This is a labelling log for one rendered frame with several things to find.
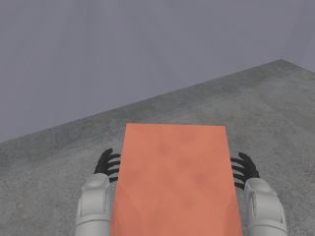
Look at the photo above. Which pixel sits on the robot right hand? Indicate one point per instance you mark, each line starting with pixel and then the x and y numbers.
pixel 249 169

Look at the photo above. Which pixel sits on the carton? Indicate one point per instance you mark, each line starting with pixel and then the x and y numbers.
pixel 175 180

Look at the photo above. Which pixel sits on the robot left hand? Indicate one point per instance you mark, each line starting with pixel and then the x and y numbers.
pixel 102 165

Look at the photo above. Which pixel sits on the robot left forearm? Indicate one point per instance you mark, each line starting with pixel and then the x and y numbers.
pixel 93 217

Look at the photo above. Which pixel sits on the robot right forearm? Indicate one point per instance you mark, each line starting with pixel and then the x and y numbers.
pixel 265 213

